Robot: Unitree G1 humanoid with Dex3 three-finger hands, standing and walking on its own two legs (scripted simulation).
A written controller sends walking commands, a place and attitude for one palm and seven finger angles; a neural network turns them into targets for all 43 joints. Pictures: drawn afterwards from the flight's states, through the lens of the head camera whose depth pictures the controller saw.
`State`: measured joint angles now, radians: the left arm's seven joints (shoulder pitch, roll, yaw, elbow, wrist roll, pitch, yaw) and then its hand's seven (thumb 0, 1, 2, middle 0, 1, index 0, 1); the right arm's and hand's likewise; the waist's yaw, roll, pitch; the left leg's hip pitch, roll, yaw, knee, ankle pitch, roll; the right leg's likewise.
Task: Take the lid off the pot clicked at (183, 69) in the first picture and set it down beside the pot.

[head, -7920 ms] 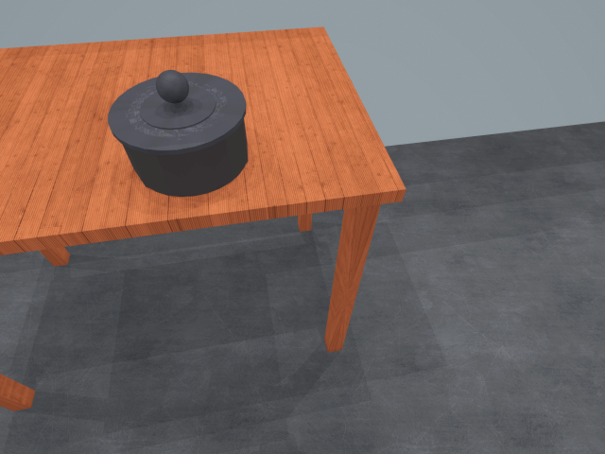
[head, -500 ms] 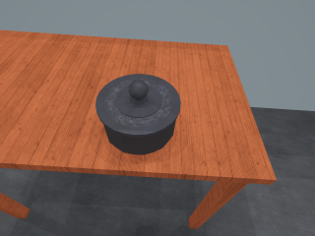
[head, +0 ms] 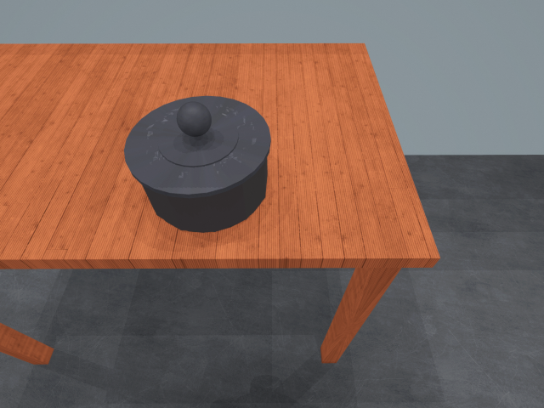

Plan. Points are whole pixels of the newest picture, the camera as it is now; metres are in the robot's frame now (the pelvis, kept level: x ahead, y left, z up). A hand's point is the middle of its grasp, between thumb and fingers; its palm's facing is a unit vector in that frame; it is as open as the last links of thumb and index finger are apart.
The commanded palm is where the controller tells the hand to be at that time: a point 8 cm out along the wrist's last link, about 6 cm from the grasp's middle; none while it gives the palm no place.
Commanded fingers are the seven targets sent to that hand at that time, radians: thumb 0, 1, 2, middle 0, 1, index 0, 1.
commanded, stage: come to a stop and stand still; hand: left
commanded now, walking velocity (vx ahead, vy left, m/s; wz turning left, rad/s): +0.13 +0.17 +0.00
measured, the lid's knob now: (194, 119) +0.45 +0.14 +0.18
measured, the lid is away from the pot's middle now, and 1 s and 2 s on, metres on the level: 0.00 0.00 0.00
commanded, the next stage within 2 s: look again from close up in 1.04 s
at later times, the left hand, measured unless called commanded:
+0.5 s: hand out of the picture +0.01 +0.24 -0.17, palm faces +0.02 -0.97 -0.23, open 7.3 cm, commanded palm none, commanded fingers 0.00 0.90 0.90 -0.20 -0.30 -0.20 -0.30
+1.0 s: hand out of the picture +0.05 +0.25 -0.17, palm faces -0.01 -0.98 -0.20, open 7.4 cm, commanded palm none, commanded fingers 0.00 0.90 0.90 -0.20 -0.30 -0.20 -0.30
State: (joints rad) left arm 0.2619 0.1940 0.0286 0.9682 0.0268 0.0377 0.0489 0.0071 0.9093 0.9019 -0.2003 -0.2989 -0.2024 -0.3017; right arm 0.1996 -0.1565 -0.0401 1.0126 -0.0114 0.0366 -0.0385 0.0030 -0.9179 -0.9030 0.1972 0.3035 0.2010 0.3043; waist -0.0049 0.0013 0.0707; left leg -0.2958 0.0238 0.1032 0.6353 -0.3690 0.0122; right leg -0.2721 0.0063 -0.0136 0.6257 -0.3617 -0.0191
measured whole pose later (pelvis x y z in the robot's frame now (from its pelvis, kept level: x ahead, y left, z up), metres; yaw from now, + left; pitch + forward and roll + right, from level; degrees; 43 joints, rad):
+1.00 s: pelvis +0.01 +0.07 +0.01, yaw -1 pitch +0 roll +0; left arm 0.24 0.18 -0.01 1.02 0.01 0.02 0.04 0.01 0.91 0.90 -0.20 -0.30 -0.20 -0.30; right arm 0.26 -0.17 0.01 1.01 -0.01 -0.01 -0.03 0.00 -0.92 -0.90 0.20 0.30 0.20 0.30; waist 0.00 -0.02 0.05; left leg -0.19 -0.10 0.08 0.48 -0.29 0.12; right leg -0.18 -0.07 0.04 0.50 -0.32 0.03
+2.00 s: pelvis +0.03 +0.02 +0.01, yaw +0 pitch +0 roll +0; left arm 0.28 0.15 -0.01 1.08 0.01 -0.01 0.05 0.01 0.91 0.90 -0.20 -0.30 -0.20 -0.30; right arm 0.27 -0.14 0.00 1.11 0.00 -0.01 -0.04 0.01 -0.93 -0.90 0.20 0.30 0.20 0.30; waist 0.00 -0.02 0.05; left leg -0.16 -0.03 0.04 0.44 -0.29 0.04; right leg -0.13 0.00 0.00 0.44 -0.31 0.00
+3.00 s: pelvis -0.03 +0.01 +0.02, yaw +3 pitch -5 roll -1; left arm 0.65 0.28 0.11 -0.29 -0.04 -0.04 0.08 0.02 0.90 0.90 -1.17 -1.36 -1.18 -1.36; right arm 0.18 -0.21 0.04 0.58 0.00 -0.10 -0.06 0.01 -0.90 -0.90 0.20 0.30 0.20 0.31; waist 0.06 0.04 0.03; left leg -0.16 -0.01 -0.01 0.46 -0.22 0.02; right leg -0.09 0.02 -0.06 0.40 -0.23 -0.02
